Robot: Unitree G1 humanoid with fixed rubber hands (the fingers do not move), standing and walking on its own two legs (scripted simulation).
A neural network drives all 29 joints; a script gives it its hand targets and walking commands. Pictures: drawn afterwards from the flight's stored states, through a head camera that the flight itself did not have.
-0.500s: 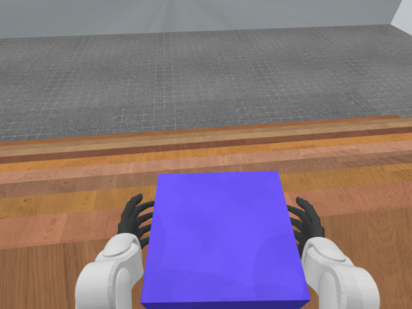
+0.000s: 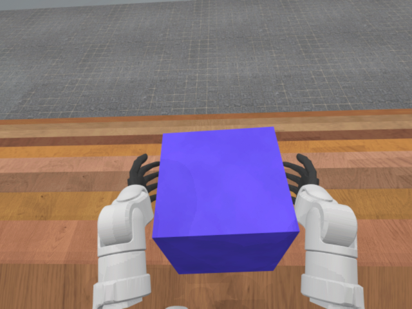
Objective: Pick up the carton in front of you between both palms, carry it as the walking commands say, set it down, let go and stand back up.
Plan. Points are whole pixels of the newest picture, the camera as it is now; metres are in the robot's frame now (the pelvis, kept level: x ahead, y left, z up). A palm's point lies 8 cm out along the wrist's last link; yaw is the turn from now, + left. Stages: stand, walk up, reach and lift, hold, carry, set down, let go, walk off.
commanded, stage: carry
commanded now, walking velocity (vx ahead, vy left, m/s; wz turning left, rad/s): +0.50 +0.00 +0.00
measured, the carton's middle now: (221, 207) +0.32 +0.01 +0.00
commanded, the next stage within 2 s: none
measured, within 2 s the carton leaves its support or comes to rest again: neither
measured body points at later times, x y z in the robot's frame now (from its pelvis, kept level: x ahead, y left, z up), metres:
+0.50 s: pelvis +0.31 +0.02 -0.01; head +0.35 +0.01 +0.44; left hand +0.67 +0.14 +0.07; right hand +0.63 -0.18 +0.07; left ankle +0.29 +0.08 -0.72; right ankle +0.30 -0.10 -0.66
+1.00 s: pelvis +0.65 -0.06 -0.22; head +0.68 -0.05 +0.23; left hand +0.99 +0.12 -0.16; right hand +1.00 -0.19 -0.17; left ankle +0.76 +0.09 -0.87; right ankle +0.56 -0.08 -0.88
